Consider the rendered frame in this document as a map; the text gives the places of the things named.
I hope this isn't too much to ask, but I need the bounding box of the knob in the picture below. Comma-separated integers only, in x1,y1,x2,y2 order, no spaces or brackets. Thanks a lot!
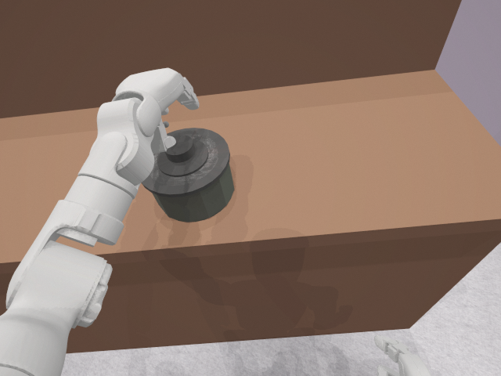
165,135,196,163

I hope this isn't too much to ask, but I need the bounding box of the pot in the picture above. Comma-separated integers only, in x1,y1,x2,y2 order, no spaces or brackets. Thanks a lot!
153,165,234,222

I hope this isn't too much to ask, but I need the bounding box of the lid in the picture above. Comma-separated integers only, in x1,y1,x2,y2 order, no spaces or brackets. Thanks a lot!
142,128,230,197

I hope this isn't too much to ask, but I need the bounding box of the left robot upper arm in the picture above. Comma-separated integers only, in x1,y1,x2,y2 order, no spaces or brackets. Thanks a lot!
0,240,113,376

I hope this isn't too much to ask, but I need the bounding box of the left robot forearm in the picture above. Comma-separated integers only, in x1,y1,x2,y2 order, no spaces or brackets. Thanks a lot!
6,89,161,309

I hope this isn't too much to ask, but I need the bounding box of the table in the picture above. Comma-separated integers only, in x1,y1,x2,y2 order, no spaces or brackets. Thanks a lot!
0,0,501,353

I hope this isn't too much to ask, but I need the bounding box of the robot left hand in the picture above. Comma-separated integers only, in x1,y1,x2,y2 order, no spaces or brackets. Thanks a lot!
116,68,200,154

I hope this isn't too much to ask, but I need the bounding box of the robot right hand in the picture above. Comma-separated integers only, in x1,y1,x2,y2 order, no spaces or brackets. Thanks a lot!
374,335,432,376

